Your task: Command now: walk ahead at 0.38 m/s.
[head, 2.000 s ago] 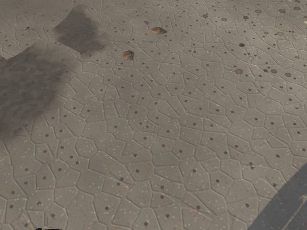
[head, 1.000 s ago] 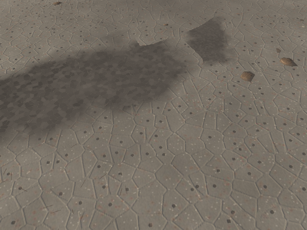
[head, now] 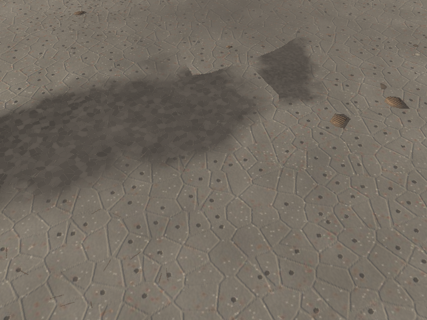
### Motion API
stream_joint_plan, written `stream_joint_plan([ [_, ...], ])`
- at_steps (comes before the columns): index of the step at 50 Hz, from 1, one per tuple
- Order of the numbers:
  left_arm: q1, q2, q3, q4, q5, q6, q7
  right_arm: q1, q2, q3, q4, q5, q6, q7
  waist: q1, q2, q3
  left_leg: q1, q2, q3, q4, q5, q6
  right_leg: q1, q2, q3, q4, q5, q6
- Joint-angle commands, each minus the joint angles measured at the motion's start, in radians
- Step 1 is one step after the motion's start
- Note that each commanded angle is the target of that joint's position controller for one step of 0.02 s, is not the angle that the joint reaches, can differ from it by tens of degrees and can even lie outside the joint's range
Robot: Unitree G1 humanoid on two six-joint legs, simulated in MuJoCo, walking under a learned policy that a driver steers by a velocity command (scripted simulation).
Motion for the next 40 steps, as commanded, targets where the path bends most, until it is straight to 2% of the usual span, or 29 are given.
stream_joint_plan([
  [1,0.14,0.154,0.049,-0.001,0.007,-0.007,-0.002,-0.203,-0.079,-0.018,-0.15,-0.017,-0.029,0.023,0.073,-0.141,0.229,-0.401,0.052,0.047,0.298,0.008,-0.002,-0.025,-0.39,0.512,-0.391,-0.473,-0.184],
  [2,0.099,0.16,0.054,-0.019,0.012,-0.021,-0.005,-0.186,-0.087,-0.026,-0.156,-0.017,-0.043,0.032,0.038,-0.088,0.186,-0.413,0.074,0.026,0.336,0.043,-0.008,0.004,-0.379,0.478,-0.377,-0.373,-0.173],
  [3,0.059,0.166,0.059,-0.039,0.009,-0.036,-0.006,-0.15,-0.091,-0.032,-0.154,-0.015,-0.056,0.043,0.009,-0.068,0.136,-0.387,0.085,0.023,0.328,0.073,-0.01,0.02,-0.355,0.42,-0.362,-0.296,-0.155],
  [6,-0.041,0.179,0.069,-0.081,-0.009,-0.063,-0.006,-0.102,-0.082,-0.043,-0.167,0.006,-0.068,0.054,-0.048,-0.13,0.097,-0.134,0.054,0.076,0.139,0.084,-0.002,-0.125,-0.247,0.223,-0.35,-0.204,-0.097],
  [8,-0.055,0.19,0.078,-0.087,-0.01,-0.064,-0.01,-0.039,-0.072,-0.048,-0.165,0.012,-0.063,0.047,-0.077,-0.144,0.129,0.04,0.029,0.144,-0.009,0.088,0.006,-0.247,-0.239,0.178,-0.289,-0.255,-0.114],
  [9,-0.068,0.183,0.08,-0.093,-0.01,-0.062,-0.014,0.032,-0.067,-0.051,-0.142,0.013,-0.064,0.04,-0.106,-0.09,0.136,0.16,0.003,0.187,-0.072,0.133,0.006,-0.329,-0.222,0.157,-0.217,-0.279,-0.119],
  [10,-0.079,0.167,0.078,-0.106,-0.002,-0.065,-0.018,0.128,-0.081,-0.06,-0.112,0.01,-0.072,0.031,-0.139,-0.01,0.115,0.305,-0.01,0.182,-0.104,0.095,0.008,-0.422,-0.184,0.124,-0.081,-0.265,-0.115],
  [11,-0.128,0.113,0.063,-0.139,0.012,-0.075,-0.026,0.287,-0.137,-0.077,-0.073,-0.004,-0.091,0.019,-0.207,0.187,0.061,0.457,0.148,-0.058,-0.21,-0.076,0.03,-0.544,-0.089,0.014,0.279,-0.141,-0.089],
  [12,-0.18,0.02,0.039,-0.215,0.008,-0.092,-0.038,0.348,-0.225,-0.087,-0.079,-0.019,-0.101,0.016,-0.191,0.367,0.033,0.497,0.396,-0.577,-0.424,-0.455,0.109,-0.767,0.019,-0.027,0.597,-0.135,-0.061],
  [13,-0.174,0.059,0.044,-0.233,0.024,-0.095,-0.053,0.246,-0.218,-0.085,-0.092,-0.019,-0.092,0.011,-0.116,0.256,0.075,0.388,0.466,-0.748,-0.477,-0.592,0.179,-0.843,-0.052,0.065,0.749,-0.03,-0.079],
  [14,-0.225,0.103,0.052,-0.248,0.024,-0.096,-0.067,0.118,-0.189,-0.078,-0.141,-0.012,-0.099,0.018,-0.068,0.109,0.123,0.306,0.432,-0.635,-0.448,-0.486,0.168,-0.854,-0.12,0.072,0.789,0.103,-0.068],
  [15,-0.218,0.118,0.056,-0.239,0.026,-0.099,-0.08,0.079,-0.177,-0.075,-0.157,-0.004,-0.11,0.027,-0.045,0.036,0.09,0.262,0.364,-0.494,-0.44,-0.345,0.144,-0.785,-0.145,0.076,0.754,0.176,-0.046],
  [16,-0.187,0.12,0.059,-0.226,0.033,-0.094,-0.087,0.069,-0.166,-0.071,-0.165,0.001,-0.119,0.027,-0.019,0.034,0.059,0.234,0.321,-0.404,-0.46,-0.258,0.124,-0.718,-0.158,0.061,0.718,0.195,-0.023],
  [17,-0.183,0.12,0.06,-0.222,0.039,-0.083,-0.094,0.083,-0.144,-0.065,-0.157,0.004,-0.128,0.023,-0.014,0.045,0.065,0.212,0.282,-0.332,-0.482,-0.188,0.114,-0.691,-0.162,0.041,0.708,0.218,-0.001],
  [18,-0.196,0.108,0.058,-0.227,0.035,-0.071,-0.098,0.115,-0.133,-0.062,-0.142,0.004,-0.135,0.021,-0.015,0.061,0.084,0.206,0.256,-0.283,-0.495,-0.126,0.115,-0.699,-0.159,0.019,0.707,0.242,0.012],
  [21,-0.323,0.101,0.053,-0.275,0.026,-0.049,-0.096,0.2,-0.122,-0.059,-0.123,0.008,-0.143,0.024,-0.042,0.037,0.145,0.216,0.219,-0.18,-0.526,0.038,0.128,-0.766,-0.155,-0.029,0.63,0.302,0.032],
  [24,-0.467,0.093,0.045,-0.337,0.02,-0.049,-0.098,0.233,-0.114,-0.053,-0.126,0.01,-0.151,0.026,-0.064,0.042,0.184,0.206,0.2,-0.102,-0.563,0.204,0.142,-0.726,-0.137,-0.072,0.445,0.363,0.043],
  [28,-0.561,0.088,0.032,-0.389,0.01,-0.053,-0.1,0.252,-0.134,-0.055,-0.117,0.015,-0.16,0.016,-0.068,0.063,0.201,0.289,0.229,-0.014,-0.616,0.52,0.14,-0.592,-0.111,-0.128,0.228,0.405,-0.008],
  [29,-0.554,0.094,0.032,-0.394,0.008,-0.055,-0.095,0.246,-0.144,-0.055,-0.114,0.014,-0.159,0.017,-0.056,0.068,0.187,0.33,0.231,0.021,-0.582,0.676,0.132,-0.546,-0.092,-0.144,0.19,0.38,-0.032],
  [31,-0.485,0.12,0.04,-0.389,0.009,-0.058,-0.077,0.247,-0.181,-0.061,-0.107,0.008,-0.154,0.015,-0.011,0.12,0.103,0.399,0.247,0.065,-0.409,1.212,0.115,-0.389,-0.01,-0.188,0.172,0.289,-0.077],
  [32,-0.368,0.153,0.052,-0.365,0.009,-0.06,-0.066,0.245,-0.209,-0.069,-0.101,-0.002,-0.144,0.008,0.048,0.151,0.029,0.422,0.258,0.075,-0.244,1.392,0.105,-0.27,0.025,-0.183,0.18,0.227,-0.096],
  [33,-0.16,0.195,0.072,-0.308,0.008,-0.063,-0.051,0.228,-0.24,-0.079,-0.1,-0.01,-0.13,0.0,0.138,0.17,-0.075,0.386,0.263,0.082,-0.005,1.437,0.095,-0.065,0.052,-0.169,0.167,0.169,-0.113],
  [34,0.059,0.241,0.095,-0.243,0.016,-0.067,-0.037,0.183,-0.246,-0.084,-0.114,-0.008,-0.123,-0.002,0.246,0.143,-0.169,0.211,0.223,0.095,0.299,1.247,0.085,0.216,-0.008,-0.102,0.123,0.152,-0.134],
  [35,0.162,0.334,0.121,-0.223,0.053,-0.074,-0.027,0.245,-0.1,-0.055,-0.154,0.023,-0.125,0.025,0.184,-0.067,-0.305,-0.177,0.098,0.076,0.7,0.584,0.068,0.543,-0.29,0.303,0.082,-0.279,-0.202],
  [36,0.16,0.341,0.125,-0.203,0.038,-0.072,-0.047,0.246,-0.092,-0.056,-0.176,0.038,-0.152,0.044,0.135,-0.207,-0.385,-0.395,-0.052,-0.062,0.909,-0.009,0.071,0.599,-0.418,0.838,-0.158,-0.484,-0.259],
  [37,0.045,0.297,0.117,-0.197,0.027,-0.074,-0.057,0.11,-0.153,-0.072,-0.222,0.034,-0.159,0.038,0.095,-0.149,-0.199,-0.52,0.029,-0.088,0.944,0.1,0.094,0.489,-0.353,0.77,-0.209,-0.388,-0.228],
  [38,-0.003,0.225,0.101,-0.194,0.017,-0.083,-0.061,0.022,-0.16,-0.069,-0.25,0.024,-0.168,0.036,0.083,-0.038,-0.093,-0.52,0.077,-0.061,0.898,0.187,0.094,0.333,-0.326,0.61,-0.205,-0.217,-0.219],
  [39,-0.033,0.182,0.09,-0.188,0.017,-0.088,-0.059,-0.006,-0.137,-0.064,-0.259,0.009,-0.168,0.038,0.043,0.024,-0.037,-0.472,0.115,-0.058,0.83,0.212,0.087,0.195,-0.286,0.511,-0.221,-0.107,-0.204],
  [40,-0.043,0.144,0.076,-0.174,0.014,-0.09,-0.052,-0.011,-0.114,-0.059,-0.276,-0.014,-0.156,0.044,-0.005,0.028,0.002,-0.417,0.133,-0.059,0.782,0.212,0.067,0.069,-0.237,0.443,-0.239,-0.051,-0.191],
])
